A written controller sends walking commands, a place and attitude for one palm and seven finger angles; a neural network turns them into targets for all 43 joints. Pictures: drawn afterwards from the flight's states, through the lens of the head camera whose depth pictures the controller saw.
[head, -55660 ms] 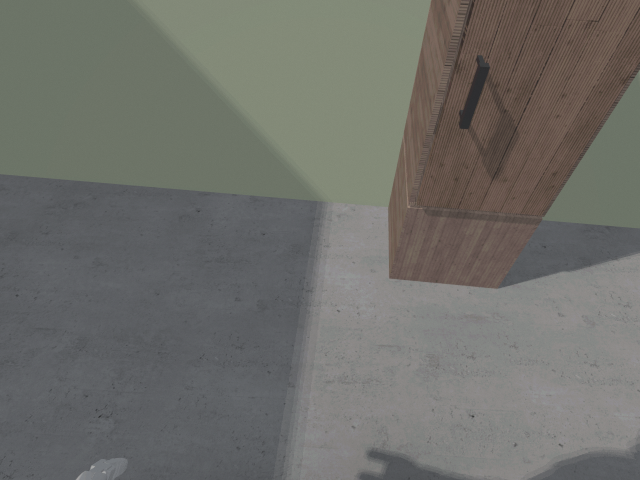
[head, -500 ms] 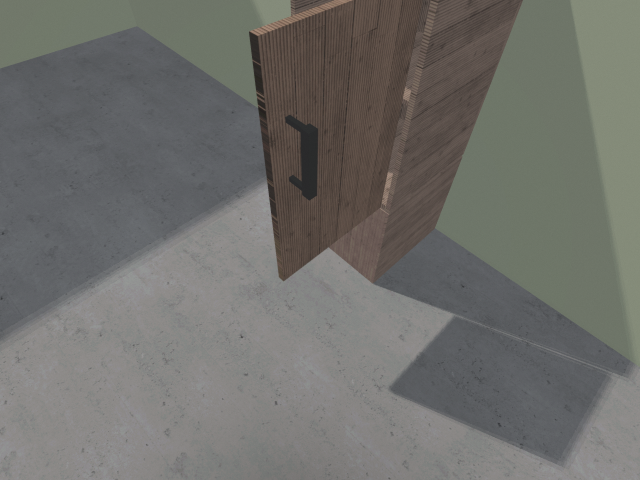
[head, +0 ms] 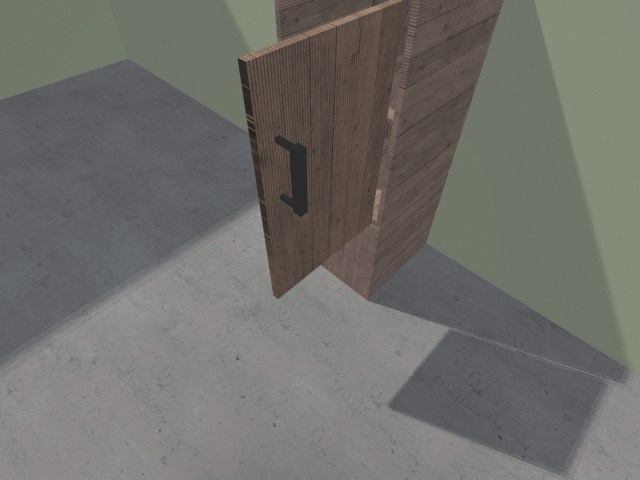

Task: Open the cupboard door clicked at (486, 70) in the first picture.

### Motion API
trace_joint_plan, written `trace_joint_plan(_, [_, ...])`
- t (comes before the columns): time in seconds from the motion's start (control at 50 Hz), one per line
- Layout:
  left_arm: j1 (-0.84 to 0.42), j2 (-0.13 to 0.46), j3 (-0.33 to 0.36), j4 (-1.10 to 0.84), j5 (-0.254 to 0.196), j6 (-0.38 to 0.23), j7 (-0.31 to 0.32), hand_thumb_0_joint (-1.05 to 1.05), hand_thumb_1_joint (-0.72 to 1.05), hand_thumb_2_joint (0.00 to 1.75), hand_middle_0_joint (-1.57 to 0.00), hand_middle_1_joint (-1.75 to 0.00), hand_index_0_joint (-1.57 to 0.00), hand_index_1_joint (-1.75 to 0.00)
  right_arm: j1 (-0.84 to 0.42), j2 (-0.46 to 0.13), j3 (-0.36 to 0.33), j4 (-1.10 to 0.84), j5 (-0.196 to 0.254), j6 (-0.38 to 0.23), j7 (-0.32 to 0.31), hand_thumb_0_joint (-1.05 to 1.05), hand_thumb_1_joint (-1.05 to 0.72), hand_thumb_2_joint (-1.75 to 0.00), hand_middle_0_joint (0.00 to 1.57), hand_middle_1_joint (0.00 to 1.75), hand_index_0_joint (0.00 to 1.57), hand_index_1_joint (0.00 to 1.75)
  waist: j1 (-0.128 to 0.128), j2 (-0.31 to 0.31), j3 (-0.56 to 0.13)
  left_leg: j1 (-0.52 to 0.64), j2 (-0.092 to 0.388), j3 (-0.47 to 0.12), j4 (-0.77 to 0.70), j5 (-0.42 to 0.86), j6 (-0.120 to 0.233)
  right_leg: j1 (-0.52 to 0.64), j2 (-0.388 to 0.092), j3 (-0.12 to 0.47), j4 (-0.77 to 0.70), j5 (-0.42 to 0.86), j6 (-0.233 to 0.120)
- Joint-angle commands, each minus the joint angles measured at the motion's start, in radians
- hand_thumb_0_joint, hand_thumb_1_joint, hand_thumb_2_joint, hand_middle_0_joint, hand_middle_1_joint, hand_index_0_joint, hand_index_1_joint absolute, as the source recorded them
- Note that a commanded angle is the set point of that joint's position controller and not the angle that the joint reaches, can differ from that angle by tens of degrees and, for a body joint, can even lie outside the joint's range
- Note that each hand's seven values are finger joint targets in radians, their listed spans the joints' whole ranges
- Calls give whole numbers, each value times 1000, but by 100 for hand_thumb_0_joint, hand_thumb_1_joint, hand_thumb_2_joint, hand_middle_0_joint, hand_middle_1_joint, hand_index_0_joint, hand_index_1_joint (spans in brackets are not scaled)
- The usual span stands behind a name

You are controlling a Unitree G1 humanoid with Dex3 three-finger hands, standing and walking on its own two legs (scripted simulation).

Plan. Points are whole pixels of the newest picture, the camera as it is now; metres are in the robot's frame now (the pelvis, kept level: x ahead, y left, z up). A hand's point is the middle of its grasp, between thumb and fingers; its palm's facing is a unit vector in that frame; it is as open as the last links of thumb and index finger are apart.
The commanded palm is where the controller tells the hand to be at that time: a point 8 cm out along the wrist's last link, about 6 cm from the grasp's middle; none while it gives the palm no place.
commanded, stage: let the arm hang, fingers relaxed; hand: left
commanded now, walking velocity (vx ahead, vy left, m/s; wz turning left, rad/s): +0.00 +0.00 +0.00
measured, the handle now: (291, 177) +0.60 +0.08 +0.03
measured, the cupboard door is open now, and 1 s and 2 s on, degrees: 90 90 90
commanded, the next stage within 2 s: look to check the result in 0.06 s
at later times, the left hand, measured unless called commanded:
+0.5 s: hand out of the picture -0.01 +0.17 -0.17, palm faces +0.04 -0.98 -0.20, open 7.4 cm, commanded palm none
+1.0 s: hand out of the picture +0.03 +0.16 -0.17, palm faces +0.04 -0.98 -0.20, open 7.4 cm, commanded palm none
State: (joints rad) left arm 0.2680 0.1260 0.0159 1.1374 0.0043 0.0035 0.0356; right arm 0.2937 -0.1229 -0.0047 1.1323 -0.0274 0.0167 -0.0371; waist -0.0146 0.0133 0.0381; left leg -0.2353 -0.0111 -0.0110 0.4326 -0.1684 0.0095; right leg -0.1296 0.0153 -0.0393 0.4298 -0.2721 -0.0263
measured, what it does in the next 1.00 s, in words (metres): stands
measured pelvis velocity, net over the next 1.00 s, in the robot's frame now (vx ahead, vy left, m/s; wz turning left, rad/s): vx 0.03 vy -0.01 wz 0.00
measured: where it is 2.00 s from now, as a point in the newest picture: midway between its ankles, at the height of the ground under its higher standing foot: outside the picture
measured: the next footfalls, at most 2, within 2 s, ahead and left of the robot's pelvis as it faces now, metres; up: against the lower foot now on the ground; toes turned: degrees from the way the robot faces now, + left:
none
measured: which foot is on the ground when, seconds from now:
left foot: down 0.00-1.00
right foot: down 0.00-1.00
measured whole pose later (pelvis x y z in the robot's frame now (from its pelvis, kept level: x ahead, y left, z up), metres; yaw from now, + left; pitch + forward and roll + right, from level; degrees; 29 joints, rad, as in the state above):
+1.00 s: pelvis +0.03 -0.01 +0.00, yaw +0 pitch -1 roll +0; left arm 0.25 0.14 0.01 1.14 0.00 0.00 0.03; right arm 0.24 -0.15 0.00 1.14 -0.02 0.01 -0.04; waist -0.01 0.01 0.06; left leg -0.19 0.00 -0.01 0.40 -0.19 -0.01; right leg -0.08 0.02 -0.04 0.38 -0.29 -0.04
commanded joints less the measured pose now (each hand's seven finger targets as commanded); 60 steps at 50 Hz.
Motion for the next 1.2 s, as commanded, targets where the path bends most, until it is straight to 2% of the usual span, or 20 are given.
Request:
trace_joint_plan(0.0, [84,110,18,-14,1,-13,4,0,90,90,-20,-30,-20,-30,65,-88,-13,-20,5,-14,-6,0,-90,-90,20,30,20,30,9,21,49,14,93,-80,-84,37,24,-69,-103,83,-107,43,-29])
trace_joint_plan(0.12, [86,109,18,-14,0,-17,5,0,90,90,-20,-30,-20,-30,57,-101,-16,-24,8,-15,-8,0,-90,-90,20,30,20,30,9,-13,28,45,97,-75,-69,83,26,-61,-106,78,-112,71,-27])
trace_joint_plan(0.14, [79,110,17,-14,0,-15,5,0,90,90,-20,-30,-20,-30,54,-94,-15,-20,8,-14,-7,0,-90,-90,20,30,20,30,7,3,50,37,95,-74,-73,75,24,-70,-109,78,-116,64,-27])
trace_joint_plan(0.2, [79,113,16,-12,0,-14,4,0,90,90,-20,-30,-20,-30,53,-99,-14,-19,7,-12,-6,0,-90,-90,20,30,20,30,5,12,52,39,95,-77,-79,53,23,-75,-106,82,-120,44,-27])
trace_joint_plan(0.34, [75,112,14,-6,1,-14,4,0,90,90,-20,-30,-20,-30,42,-103,-14,-19,8,-12,-7,0,-90,-90,20,30,20,30,4,-7,54,49,99,-79,-84,58,24,-78,-104,80,-119,52,-25])
trace_joint_plan(0.42, [80,114,14,-6,1,-17,4,0,90,90,-20,-30,-20,-30,30,-111,-15,-19,9,-13,-7,0,-90,-90,20,30,20,30,8,-4,34,64,98,-74,-76,81,24,-67,-104,84,-119,70,-24])
trace_joint_plan(0.7, [66,122,13,-8,-1,-19,4,0,90,90,-20,-30,-20,-30,12,-114,-11,-12,9,-17,-9,0,-90,-90,20,30,20,30,9,4,25,76,100,-70,-74,137,22,-38,-111,86,-120,140,-22])
trace_joint_plan(0.74, [64,123,14,-9,-1,-19,5,0,90,90,-20,-30,-20,-30,9,-114,-12,-11,8,-16,-8,0,-90,-90,20,30,20,30,10,-19,34,75,100,-69,-73,135,21,-41,-113,81,-125,140,-22])
trace_joint_plan(0.88, [62,128,15,-13,-2,-22,5,0,90,90,-20,-30,-20,-30,5,-119,-11,-11,8,-19,-10,0,-90,-90,20,30,20,30,10,2,4,96,102,-63,-66,177,21,-16,-116,82,-117,205,-22])
trace_joint_plan(0.92, [62,131,16,-15,-1,-24,6,0,90,90,-20,-30,-20,-30,6,-126,-13,-13,10,-19,-11,0,-90,-90,20,30,20,30,11,-21,4,95,104,-63,-64,180,21,-13,-113,82,-121,213,-22])
trace_joint_plan(1.0, [63,130,13,-13,-3,-22,5,0,90,90,-20,-30,-20,-30,3,-121,-10,-9,9,-18,-11,0,-90,-90,20,30,20,30,11,-3,19,97,103,-59,-68,176,19,-17,-116,84,-123,218,-22])
trace_joint_plan(1.18, [59,139,16,-15,-2,-25,6,0,90,90,-20,-30,-20,-30,-1,-132,-13,-10,9,-19,-13,0,-90,-90,20,30,20,30,10,-17,15,107,105,-52,-65,194,18,-3,-118,82,-124,272,-22])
